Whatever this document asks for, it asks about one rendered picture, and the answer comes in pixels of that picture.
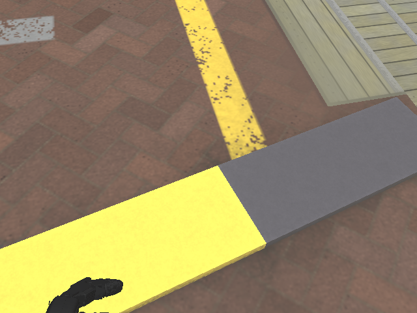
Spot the left robot hand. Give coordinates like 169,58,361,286
46,277,123,313

